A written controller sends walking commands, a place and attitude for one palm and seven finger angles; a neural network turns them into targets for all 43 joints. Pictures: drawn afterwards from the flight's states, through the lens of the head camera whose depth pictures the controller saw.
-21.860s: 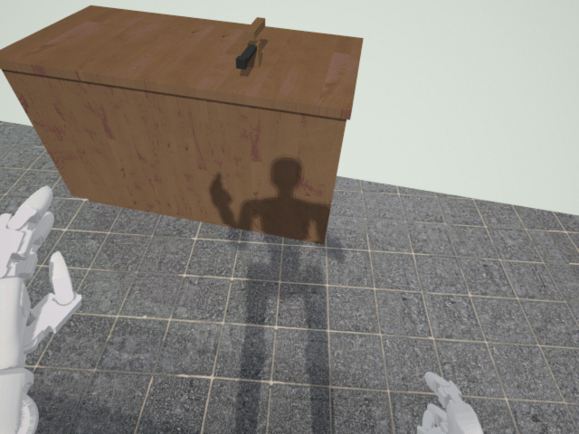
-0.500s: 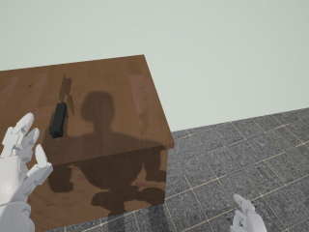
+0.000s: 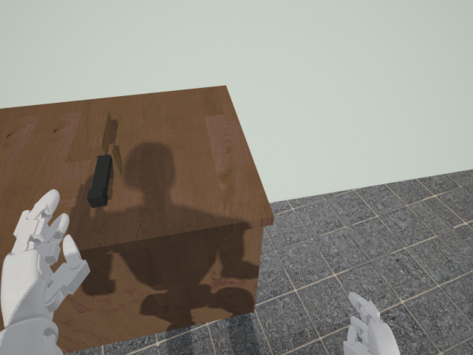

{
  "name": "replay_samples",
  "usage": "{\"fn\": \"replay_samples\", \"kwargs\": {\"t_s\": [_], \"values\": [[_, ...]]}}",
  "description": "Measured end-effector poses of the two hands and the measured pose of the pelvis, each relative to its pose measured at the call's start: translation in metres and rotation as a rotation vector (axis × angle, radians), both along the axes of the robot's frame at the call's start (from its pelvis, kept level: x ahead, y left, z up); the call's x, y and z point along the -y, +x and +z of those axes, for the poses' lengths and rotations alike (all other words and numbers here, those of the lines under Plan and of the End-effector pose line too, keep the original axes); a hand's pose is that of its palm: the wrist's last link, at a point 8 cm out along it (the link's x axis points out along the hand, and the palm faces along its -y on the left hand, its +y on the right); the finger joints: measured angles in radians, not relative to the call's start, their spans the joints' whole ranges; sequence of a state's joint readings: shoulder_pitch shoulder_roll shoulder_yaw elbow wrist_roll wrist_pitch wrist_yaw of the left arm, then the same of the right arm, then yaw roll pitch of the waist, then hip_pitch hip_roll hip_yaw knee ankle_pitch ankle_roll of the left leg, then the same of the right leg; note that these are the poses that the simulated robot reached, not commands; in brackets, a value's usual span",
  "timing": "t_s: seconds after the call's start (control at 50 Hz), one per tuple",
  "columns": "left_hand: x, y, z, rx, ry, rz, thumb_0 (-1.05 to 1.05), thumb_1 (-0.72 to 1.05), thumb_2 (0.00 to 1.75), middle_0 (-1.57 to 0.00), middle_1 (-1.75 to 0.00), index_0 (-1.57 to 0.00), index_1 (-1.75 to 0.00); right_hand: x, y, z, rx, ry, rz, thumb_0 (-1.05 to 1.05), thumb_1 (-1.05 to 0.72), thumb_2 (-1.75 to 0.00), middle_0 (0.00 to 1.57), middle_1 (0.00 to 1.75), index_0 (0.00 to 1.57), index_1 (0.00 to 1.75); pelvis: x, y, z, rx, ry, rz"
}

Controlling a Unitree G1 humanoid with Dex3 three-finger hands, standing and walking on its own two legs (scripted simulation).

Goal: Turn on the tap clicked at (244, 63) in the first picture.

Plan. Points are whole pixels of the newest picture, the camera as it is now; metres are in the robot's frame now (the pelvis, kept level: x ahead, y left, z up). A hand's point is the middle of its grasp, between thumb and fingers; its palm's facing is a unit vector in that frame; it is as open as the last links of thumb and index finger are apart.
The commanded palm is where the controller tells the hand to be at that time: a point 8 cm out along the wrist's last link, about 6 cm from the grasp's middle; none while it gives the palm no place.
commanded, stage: turn the palm inward beside the body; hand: left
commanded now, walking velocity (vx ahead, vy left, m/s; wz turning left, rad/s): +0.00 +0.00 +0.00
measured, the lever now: (97, 197) +0.36 +0.33 +0.05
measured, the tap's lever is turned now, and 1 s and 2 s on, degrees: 0 0 0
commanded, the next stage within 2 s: reach beside the lever's end, fingers flat in 0.64 s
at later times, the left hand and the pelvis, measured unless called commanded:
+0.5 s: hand (92, 267) +0.19 +0.22 +0.14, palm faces +0.49 -0.86 -0.13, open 7.4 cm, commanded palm +0.13 +0.26 +0.14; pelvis +0.00 -0.01 +0.00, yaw +1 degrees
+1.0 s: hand (94, 264) +0.20 +0.22 +0.12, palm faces +0.50 -0.85 -0.12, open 7.4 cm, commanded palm +0.15 +0.27 +0.13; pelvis +0.01 -0.01 +0.00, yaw +1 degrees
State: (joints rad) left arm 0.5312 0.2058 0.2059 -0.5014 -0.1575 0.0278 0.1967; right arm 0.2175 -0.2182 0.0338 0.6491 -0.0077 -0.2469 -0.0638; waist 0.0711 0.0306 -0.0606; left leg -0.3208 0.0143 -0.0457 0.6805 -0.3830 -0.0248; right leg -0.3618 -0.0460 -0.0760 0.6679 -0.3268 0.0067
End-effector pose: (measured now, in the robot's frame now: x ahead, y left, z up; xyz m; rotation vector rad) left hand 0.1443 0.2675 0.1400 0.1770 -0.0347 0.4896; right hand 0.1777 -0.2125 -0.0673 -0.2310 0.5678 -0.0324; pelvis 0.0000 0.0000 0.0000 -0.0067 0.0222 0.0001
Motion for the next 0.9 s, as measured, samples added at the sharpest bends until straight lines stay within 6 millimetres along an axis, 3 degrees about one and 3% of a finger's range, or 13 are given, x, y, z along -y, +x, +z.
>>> {"fn": "replay_samples", "kwargs": {"t_s": [0.54, 0.9], "values": [[0.016, -0.003, 0.002, 0.001, -0.043, 0.025, 0.01, 0.89, 0.9, -0.2, -0.3, -0.21, -0.3, 0.015, 0.007, 0.0, 0.033, 0.015, -0.001, 0.01, -0.91, -0.89, 0.21, 0.3, 0.2, 0.3, 0.014, 0.005, 0.0, 0.0, 0.004, 0.01], [0.013, 0.002, -0.005, -0.011, -0.051, 0.034, 0.01, 0.89, 0.9, -0.2, -0.3, -0.21, -0.3, 0.02, 0.007, -0.002, 0.016, 0.006, -0.007, 0.01, -0.91, -0.89, 0.2, 0.3, 0.2, 0.3, 0.015, 0.006, 0.0, -0.002, 0.003, 0.012]]}}
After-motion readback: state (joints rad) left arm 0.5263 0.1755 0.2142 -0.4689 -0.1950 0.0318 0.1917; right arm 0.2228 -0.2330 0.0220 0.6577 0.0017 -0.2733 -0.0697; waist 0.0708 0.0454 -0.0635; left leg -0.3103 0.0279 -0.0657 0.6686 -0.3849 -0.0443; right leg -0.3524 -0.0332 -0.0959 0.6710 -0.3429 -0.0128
